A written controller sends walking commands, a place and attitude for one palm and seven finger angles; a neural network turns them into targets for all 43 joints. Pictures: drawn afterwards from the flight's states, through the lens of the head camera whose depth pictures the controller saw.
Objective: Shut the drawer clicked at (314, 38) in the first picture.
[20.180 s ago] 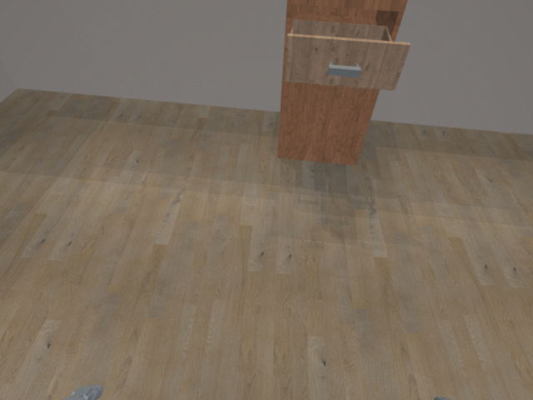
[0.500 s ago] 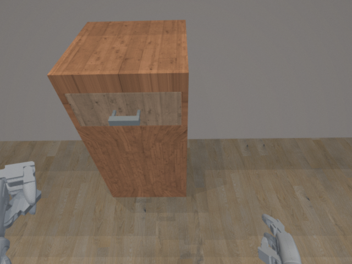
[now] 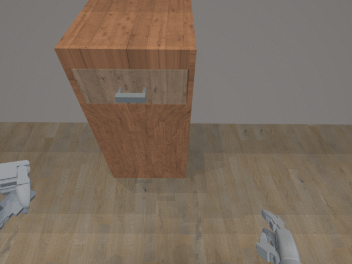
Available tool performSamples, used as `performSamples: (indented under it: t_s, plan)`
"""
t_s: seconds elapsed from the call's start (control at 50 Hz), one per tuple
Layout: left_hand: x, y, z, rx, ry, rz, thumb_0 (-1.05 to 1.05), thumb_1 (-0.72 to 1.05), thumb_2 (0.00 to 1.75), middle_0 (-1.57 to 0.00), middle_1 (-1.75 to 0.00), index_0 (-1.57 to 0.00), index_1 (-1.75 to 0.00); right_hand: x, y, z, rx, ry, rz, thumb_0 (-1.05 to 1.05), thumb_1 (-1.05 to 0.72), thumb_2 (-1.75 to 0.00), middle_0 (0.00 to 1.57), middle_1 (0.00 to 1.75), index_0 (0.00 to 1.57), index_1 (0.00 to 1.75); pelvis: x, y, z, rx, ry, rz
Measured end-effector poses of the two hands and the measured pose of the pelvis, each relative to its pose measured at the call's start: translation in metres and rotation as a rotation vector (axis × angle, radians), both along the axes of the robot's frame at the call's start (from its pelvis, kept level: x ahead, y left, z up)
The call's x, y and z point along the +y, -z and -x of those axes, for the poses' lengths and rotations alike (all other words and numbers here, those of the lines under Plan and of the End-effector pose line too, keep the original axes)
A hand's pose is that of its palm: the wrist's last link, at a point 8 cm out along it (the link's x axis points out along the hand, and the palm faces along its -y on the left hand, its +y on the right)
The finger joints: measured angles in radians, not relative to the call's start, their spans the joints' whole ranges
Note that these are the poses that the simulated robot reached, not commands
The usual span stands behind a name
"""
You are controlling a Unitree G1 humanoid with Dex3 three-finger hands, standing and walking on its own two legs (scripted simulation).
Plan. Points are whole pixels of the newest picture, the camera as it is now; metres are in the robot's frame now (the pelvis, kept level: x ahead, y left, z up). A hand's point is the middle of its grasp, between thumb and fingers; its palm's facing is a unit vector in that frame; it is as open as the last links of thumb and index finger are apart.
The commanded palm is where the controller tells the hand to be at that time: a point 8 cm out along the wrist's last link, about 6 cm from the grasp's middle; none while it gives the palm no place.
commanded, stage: step back with the hand held close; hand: left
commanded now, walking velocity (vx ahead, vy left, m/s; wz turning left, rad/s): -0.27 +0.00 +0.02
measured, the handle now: (131, 93) +0.67 +0.22 -0.04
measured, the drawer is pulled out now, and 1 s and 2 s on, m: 0.00 0.00 0.00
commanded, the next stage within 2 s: stop stepping back and stand still in 0.68 s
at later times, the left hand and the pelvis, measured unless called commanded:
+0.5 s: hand (1, 240) +0.12 +0.24 +0.17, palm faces +0.39 -0.79 -0.47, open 3.2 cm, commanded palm +0.05 +0.29 +0.18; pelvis -0.07 +0.00 -0.01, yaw +3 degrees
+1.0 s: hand out of the picture +0.04 +0.21 +0.17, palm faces +0.26 -0.85 -0.46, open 3.2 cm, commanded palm +0.00 +0.25 +0.18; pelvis -0.15 -0.02 +0.00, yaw -3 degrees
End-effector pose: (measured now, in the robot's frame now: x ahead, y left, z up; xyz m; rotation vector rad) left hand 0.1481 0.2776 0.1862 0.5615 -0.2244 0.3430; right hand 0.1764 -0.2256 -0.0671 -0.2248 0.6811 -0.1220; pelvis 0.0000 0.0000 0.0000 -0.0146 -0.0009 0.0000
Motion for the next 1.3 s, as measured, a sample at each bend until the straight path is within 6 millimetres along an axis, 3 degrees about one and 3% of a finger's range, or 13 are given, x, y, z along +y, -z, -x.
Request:
performSamples:
  t_s: [0.18, 0.28, 0.4, 0.5, 0.58, 0.7, 0.8, 0.86, 0.96, 1.06, 1.16, 1.3]
  plan:
    - [-0.001, -0.003, 0.022, -0.057, 0.014, -0.030, 0.01, 0.88, 0.90, -1.41, -1.60, -1.41, -1.60, -0.009, 0.003, 0.035, 0.025, 0.002, 0.039, 0.01, -0.90, -0.89, 0.21, 0.30, 0.21, 0.30, -0.003, 0.003, 0.022, 0.001, -0.044, 0.010]
    - [-0.002, -0.007, 0.039, -0.068, -0.006, -0.088, 0.01, 0.88, 0.90, -1.41, -1.60, -1.41, -1.60, -0.016, 0.011, 0.043, 0.033, -0.008, 0.038, 0.01, -0.90, -0.89, 0.21, 0.30, 0.21, 0.30, -0.010, 0.008, 0.033, -0.001, -0.055, 0.007]
    - [-0.005, -0.004, 0.054, -0.091, 0.019, -0.022, 0.01, 0.88, 0.90, -1.41, -1.60, -1.41, -1.60, -0.021, 0.009, 0.056, 0.065, -0.002, 0.051, 0.01, -0.91, -0.89, 0.21, 0.30, 0.21, 0.30, -0.007, 0.006, 0.050, 0.012, -0.048, 0.005]
    - [0.006, 0.001, 0.066, -0.090, 0.042, -0.037, 0.01, 0.88, 0.90, -1.41, -1.60, -1.41, -1.60, -0.014, 0.002, 0.071, 0.052, 0.017, 0.076, 0.01, -0.91, -0.89, 0.21, 0.30, 0.21, 0.30, 0.000, 0.007, 0.068, 0.012, -0.051, 0.022]
    - [0.015, -0.006, 0.079, -0.082, 0.013, -0.049, 0.01, 0.88, 0.90, -1.41, -1.60, -1.41, -1.60, -0.004, -0.006, 0.084, 0.031, 0.003, 0.060, 0.01, -0.91, -0.89, 0.21, 0.30, 0.21, 0.30, -0.001, -0.001, 0.078, 0.037, -0.052, 0.057]
    - [-0.004, -0.010, 0.096, -0.109, 0.052, 0.018, 0.02, 0.89, 0.90, -1.41, -1.60, -1.41, -1.60, 0.005, -0.006, 0.105, 0.026, -0.056, 0.029, 0.01, -0.90, -0.89, 0.21, 0.30, 0.21, 0.30, -0.010, -0.006, 0.100, 0.090, 0.016, 0.047]
    - [-0.038, -0.007, 0.103, -0.098, 0.191, -0.016, 0.01, 0.89, 0.90, -1.41, -1.60, -1.41, -1.60, -0.007, 0.008, 0.135, 0.034, -0.040, 0.001, 0.01, -0.90, -0.89, 0.21, 0.30, 0.21, 0.30, -0.022, 0.002, 0.141, 0.078, 0.067, 0.039]
    - [-0.048, -0.010, 0.113, -0.077, 0.245, -0.021, 0.01, 0.89, 0.90, -1.41, -1.60, -1.41, -1.60, -0.021, 0.007, 0.164, 0.052, 0.037, -0.008, 0.01, -0.90, -0.89, 0.21, 0.30, 0.21, 0.30, -0.025, 0.001, 0.151, 0.052, 0.072, 0.035]
    - [-0.036, -0.005, 0.133, -0.040, 0.210, -0.012, 0.01, 0.88, 0.90, -1.41, -1.59, -1.41, -1.60, -0.048, 0.001, 0.208, 0.061, 0.154, 0.046, 0.01, -0.90, -0.89, 0.21, 0.30, 0.21, 0.30, -0.021, 0.002, 0.152, 0.015, 0.067, 0.023]
    - [-0.010, 0.007, 0.144, -0.065, 0.113, 0.041, 0.01, 0.88, 0.90, -1.41, -1.60, -1.41, -1.60, -0.062, 0.004, 0.234, 0.087, 0.204, 0.121, 0.01, -0.91, -0.89, 0.21, 0.30, 0.21, 0.30, -0.009, 0.006, 0.150, -0.022, 0.050, 0.034]
    - [0.004, 0.013, 0.140, -0.111, 0.074, 0.092, 0.01, 0.88, 0.90, -1.41, -1.60, -1.41, -1.60, -0.047, 0.003, 0.235, 0.082, 0.196, 0.134, 0.01, -0.91, -0.89, 0.20, 0.30, 0.20, 0.30, 0.002, 0.006, 0.153, -0.034, 0.050, 0.019]
    - [-0.008, -0.010, 0.153, -0.076, 0.142, 0.011, 0.02, 0.89, 0.90, -1.41, -1.60, -1.41, -1.60, -0.002, -0.007, 0.213, -0.010, 0.080, 0.020, 0.01, -0.91, -0.89, 0.20, 0.30, 0.20, 0.30, 0.003, -0.003, 0.172, -0.006, 0.050, 0.010]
